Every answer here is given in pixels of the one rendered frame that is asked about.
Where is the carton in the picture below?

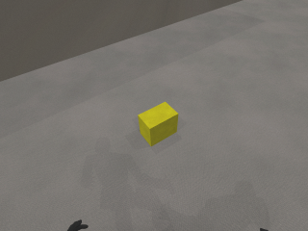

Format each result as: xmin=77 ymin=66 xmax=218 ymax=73
xmin=138 ymin=102 xmax=179 ymax=146

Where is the left robot hand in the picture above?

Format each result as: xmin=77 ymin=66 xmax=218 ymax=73
xmin=67 ymin=219 xmax=89 ymax=231

